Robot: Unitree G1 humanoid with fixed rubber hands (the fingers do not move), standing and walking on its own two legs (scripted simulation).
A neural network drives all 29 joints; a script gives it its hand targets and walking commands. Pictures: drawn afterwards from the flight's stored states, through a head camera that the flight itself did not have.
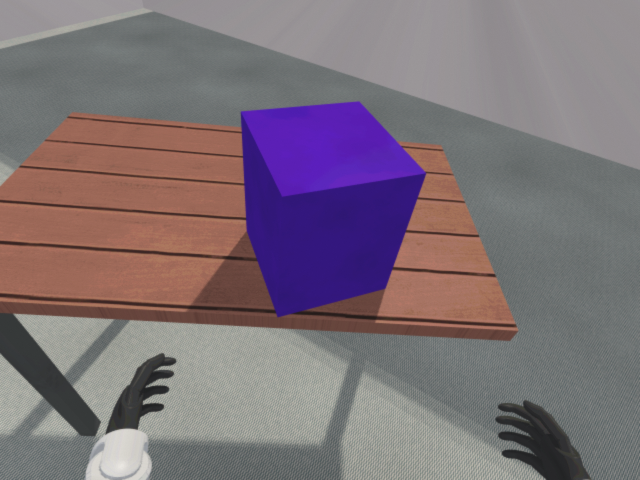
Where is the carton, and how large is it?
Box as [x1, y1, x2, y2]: [241, 101, 425, 316]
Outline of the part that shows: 358,101 241,111 247,232 277,316 385,288 424,178 425,172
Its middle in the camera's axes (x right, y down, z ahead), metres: +0.00 -0.05 +0.63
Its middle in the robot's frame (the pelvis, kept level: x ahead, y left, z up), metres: +0.52 +0.03 +0.06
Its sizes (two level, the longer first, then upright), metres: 0.210 0.200 0.250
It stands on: a table, 0.71 m high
